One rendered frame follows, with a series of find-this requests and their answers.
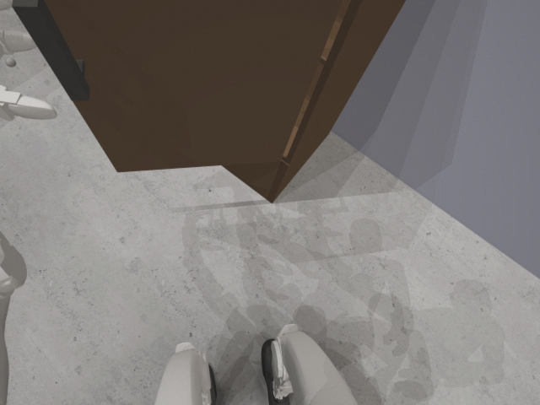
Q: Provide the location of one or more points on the right robot shin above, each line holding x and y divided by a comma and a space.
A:
283, 388

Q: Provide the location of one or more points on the cupboard door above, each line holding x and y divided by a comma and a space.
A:
192, 83

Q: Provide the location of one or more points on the robot left upper arm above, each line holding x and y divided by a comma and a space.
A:
13, 273

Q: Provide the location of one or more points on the left robot hand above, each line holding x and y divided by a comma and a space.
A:
14, 103

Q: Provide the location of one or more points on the right robot thigh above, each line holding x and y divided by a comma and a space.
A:
314, 378

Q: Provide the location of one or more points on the handle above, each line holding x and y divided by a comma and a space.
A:
37, 19

